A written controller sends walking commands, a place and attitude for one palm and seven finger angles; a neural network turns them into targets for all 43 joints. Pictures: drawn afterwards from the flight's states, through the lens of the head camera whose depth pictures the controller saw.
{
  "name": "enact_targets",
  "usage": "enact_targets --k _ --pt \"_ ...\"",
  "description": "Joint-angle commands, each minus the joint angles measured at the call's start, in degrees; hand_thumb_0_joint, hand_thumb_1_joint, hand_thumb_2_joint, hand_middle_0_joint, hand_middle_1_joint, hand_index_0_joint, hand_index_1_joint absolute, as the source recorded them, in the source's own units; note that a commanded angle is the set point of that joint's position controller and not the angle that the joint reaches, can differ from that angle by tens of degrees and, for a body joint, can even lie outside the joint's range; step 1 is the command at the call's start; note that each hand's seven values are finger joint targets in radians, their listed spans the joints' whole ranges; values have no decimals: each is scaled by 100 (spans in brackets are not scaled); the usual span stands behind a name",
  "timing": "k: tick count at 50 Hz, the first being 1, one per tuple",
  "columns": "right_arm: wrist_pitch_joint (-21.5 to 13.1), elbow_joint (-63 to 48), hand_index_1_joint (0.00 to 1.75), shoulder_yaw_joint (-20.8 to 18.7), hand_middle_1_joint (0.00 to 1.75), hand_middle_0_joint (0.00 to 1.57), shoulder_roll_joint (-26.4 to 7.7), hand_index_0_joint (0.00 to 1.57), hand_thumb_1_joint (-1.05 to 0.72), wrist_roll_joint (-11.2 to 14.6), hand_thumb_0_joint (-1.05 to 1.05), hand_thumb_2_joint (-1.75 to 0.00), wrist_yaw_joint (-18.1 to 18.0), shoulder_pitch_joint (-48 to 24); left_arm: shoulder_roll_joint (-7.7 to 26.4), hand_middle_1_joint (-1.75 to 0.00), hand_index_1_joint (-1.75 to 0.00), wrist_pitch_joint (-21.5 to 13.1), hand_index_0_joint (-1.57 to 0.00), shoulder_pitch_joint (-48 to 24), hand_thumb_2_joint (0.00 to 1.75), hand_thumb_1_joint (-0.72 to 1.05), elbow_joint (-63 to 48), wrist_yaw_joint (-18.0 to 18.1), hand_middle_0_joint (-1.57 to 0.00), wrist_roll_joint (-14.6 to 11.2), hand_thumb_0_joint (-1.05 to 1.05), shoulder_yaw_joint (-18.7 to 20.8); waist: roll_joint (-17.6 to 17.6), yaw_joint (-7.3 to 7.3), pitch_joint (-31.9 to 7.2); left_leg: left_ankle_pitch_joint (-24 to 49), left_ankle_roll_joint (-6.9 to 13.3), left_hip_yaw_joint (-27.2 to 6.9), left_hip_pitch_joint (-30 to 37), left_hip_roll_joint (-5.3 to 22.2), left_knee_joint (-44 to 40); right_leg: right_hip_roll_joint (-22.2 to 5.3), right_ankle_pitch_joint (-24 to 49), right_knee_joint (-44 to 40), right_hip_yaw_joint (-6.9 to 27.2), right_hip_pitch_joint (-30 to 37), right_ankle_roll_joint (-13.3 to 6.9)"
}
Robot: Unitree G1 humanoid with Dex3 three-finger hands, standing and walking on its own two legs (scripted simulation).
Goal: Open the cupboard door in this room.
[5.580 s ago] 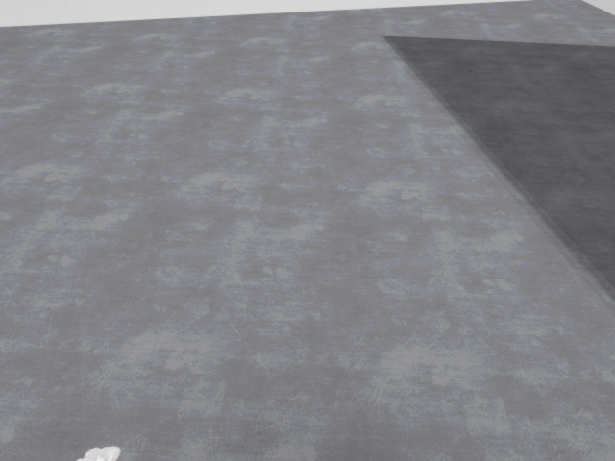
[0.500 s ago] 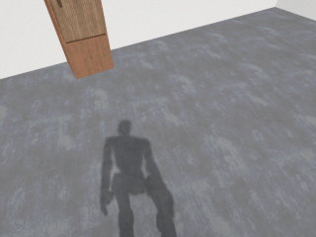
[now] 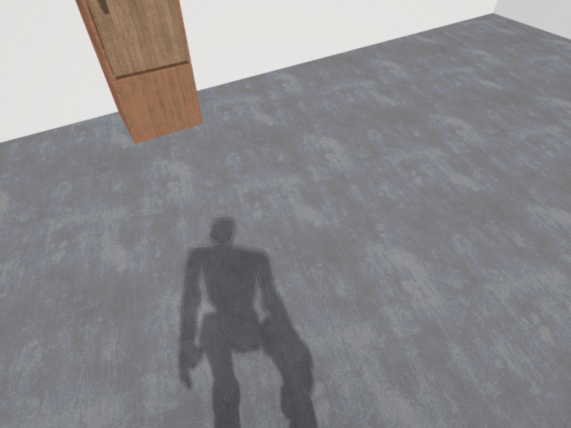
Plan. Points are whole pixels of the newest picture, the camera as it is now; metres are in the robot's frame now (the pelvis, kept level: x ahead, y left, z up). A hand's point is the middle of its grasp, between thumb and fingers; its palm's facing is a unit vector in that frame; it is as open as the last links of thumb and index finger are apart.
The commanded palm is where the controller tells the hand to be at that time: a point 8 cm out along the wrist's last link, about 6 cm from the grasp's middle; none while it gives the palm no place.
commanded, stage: stand and wait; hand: left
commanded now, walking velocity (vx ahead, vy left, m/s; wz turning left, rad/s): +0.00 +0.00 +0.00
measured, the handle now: out of the picture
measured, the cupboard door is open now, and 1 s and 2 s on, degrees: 0 0 0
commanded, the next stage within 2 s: turn or walk to find it in 0.24 s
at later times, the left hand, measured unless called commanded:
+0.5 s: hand out of the picture -0.01 +0.17 -0.18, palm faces +0.06 -0.98 -0.20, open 7.4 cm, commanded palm none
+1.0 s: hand out of the picture +0.00 +0.20 -0.17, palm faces +0.07 -0.96 -0.26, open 7.4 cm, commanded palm none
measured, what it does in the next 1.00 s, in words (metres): stands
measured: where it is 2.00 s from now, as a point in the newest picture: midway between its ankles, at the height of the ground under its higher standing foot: outside the picture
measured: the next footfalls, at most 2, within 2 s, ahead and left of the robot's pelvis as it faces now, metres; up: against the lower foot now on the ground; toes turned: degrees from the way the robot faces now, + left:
none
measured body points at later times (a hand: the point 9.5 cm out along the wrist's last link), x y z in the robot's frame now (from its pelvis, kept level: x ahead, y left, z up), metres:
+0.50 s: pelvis +0.00 +0.00 +0.00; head +0.00 +0.00 +0.45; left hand -0.01 +0.23 -0.16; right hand +0.00 -0.22 -0.16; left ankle +0.01 +0.12 -0.74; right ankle +0.00 -0.12 -0.74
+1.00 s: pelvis -0.01 +0.00 +0.00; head +0.00 +0.00 +0.45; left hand +0.00 +0.26 -0.15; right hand +0.03 -0.25 -0.15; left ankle +0.01 +0.12 -0.74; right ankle +0.00 -0.12 -0.74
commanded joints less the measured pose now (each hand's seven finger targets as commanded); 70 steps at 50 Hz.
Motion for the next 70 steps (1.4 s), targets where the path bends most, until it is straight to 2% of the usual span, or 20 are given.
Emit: enact_targets --k 1,13,18,23,28,42,46,48,53,58,59,60,62,63,64,66,67,68,69,70 --pt "-78 -105 30 -96 30 20 -539 20 -90 -26 0 -90 -7 385 562 -30 -30 -60 -20 388 90 90 -133 12 -20 -14 0 96 -42 -19 463 300 129 -572 51 488 -432 -454 365 -615 527 -474 -98" --pt "-111 -176 30 -129 30 20 -758 20 -90 -27 0 -90 8 230 805 -30 -30 -91 -20 206 90 90 -213 -4 -20 -9 0 142 -22 -19 384 393 145 -613 56 503 -489 -493 475 -622 488 -310 -102" --pt "-15 -274 30 -108 30 20 -627 20 -90 -43 0 -90 47 190 738 -30 -30 -8 -20 222 90 90 -307 16 -20 -16 0 165 -27 9 388 410 127 -666 -243 452 -236 -576 228 -410 360 -389 -50" --pt "-45 -276 30 -118 30 20 -698 20 -90 -43 0 -90 41 196 762 -30 -30 -40 -20 155 90 90 -327 5 -20 -11 0 143 -9 -18 201 612 145 -720 -36 494 -221 -546 436 -386 353 -382 -65" --pt "-65 -276 30 -121 30 20 -819 20 -90 -33 0 -90 37 79 864 -30 -30 -52 -20 82 90 90 -297 -10 -20 -7 0 146 -2 -4 403 280 148 -770 -137 487 -416 -527 212 -536 377 -354 -62" --pt "-142 -361 30 -182 30 20 -1329 20 -90 -28 0 -90 37 -294 1337 -30 -30 -127 -20 -264 90 90 -308 -70 -20 7 0 231 -19 -8 227 342 168 -794 102 533 -607 -572 369 -767 442 -112 -119" --pt "-30 -419 30 -106 30 20 -1021 20 -90 -47 0 -90 82 -246 1097 -30 -30 -9 -20 -175 90 90 -346 -44 -20 -4 0 201 0 10 336 328 121 -830 -230 496 -448 -620 154 -568 282 -167 -27" --pt "32 -485 30 -106 30 20 -1009 20 -90 -65 0 -90 100 -250 1100 -30 -30 57 -20 -178 90 90 -416 -37 -20 -3 0 220 62 29 409 177 126 -914 -502 482 -382 -637 -78 -452 218 -237 8" --pt "96 -765 30 -174 30 20 -1121 20 -90 -83 0 -90 139 -304 1300 -30 -30 93 -20 -273 90 90 -672 -39 -20 9 0 348 -146 42 54 459 131 -976 -875 384 124 -874 73 -216 175 -57 -65" --pt "146 -985 30 -245 30 20 -1056 20 -90 -99 0 -90 163 -215 1435 -30 -30 121 -20 -453 90 90 -963 -30 -20 23 0 440 -405 -28 -144 451 68 -787 -856 221 874 -1318 178 -108 223 -281 -345" --pt "141 -990 30 -240 30 20 -1049 20 -90 -101 0 -90 161 -140 1402 -30 -30 123 -20 -525 90 90 -1002 -29 -20 22 0 422 -353 -70 -180 513 84 -879 -761 251 816 -1243 115 1 125 -363 -317" --pt "123 -982 30 -237 30 20 -1051 20 -90 -108 0 -90 160 -140 1309 -30 -30 128 -20 -542 90 90 -998 -31 -20 20 0 405 -106 -75 -181 638 131 -1065 -691 331 600 -1059 31 194 -29 -443 -223" --pt "88 -987 30 -234 30 20 -1220 20 -90 -117 0 -90 140 -201 1069 -30 -30 143 -20 -487 90 90 -965 -28 -20 7 0 337 686 -44 -37 464 382 -1899 -787 753 -230 -456 -425 720 -337 -494 73" --pt "60 -990 30 -254 30 20 -1313 20 -90 -108 0 -90 114 -228 979 -30 -30 142 -20 -404 90 90 -936 -25 -20 10 0 306 932 0 -57 312 564 -2396 -811 975 -618 -247 -536 989 -333 -434 129" --pt "35 -990 30 -263 30 20 -1371 20 -90 -93 0 -90 84 -303 921 -30 -30 138 -20 -317 90 90 -871 -26 -20 19 0 278 967 41 -60 292 708 -2561 -755 1090 -784 -208 -698 1161 -225 -450 121" --pt "-3 -965 30 -268 30 20 -1334 20 -90 -77 0 -90 49 -367 910 -30 -30 118 -20 -178 90 90 -764 -39 -20 24 0 250 848 96 -152 432 812 -2454 -648 1072 -754 -217 -829 1151 4 -392 89" --pt "-16 -946 30 -259 30 20 -1303 20 -90 -74 0 -90 39 -461 887 -30 -30 100 -20 -52 90 90 -693 -44 -20 23 0 236 833 158 -207 446 771 -2284 -653 961 -652 -252 -650 793 61 -231 91" --pt "-26 -940 30 -245 30 20 -1275 20 -90 -61 0 -90 42 -566 925 -30 -30 57 -20 88 90 90 -607 -46 -20 32 0 223 662 223 -219 480 638 -2006 -666 760 -433 -310 -191 216 100 -14 91" --pt "-41 -918 30 -230 30 20 -1188 20 -90 -37 0 -90 57 -536 1052 -30 -30 4 -20 97 90 90 -553 -43 -20 39 0 222 348 167 -254 639 453 -1657 -709 515 -146 -481 265 -137 275 204 47" --pt "-33 -880 30 -206 30 20 -1064 20 -90 -32 0 -90 64 -499 1162 -30 -30 -54 -20 -32 90 90 -536 -46 -20 35 0 234 -238 76 -232 702 248 -1302 -678 274 163 -750 570 -362 573 178 -62"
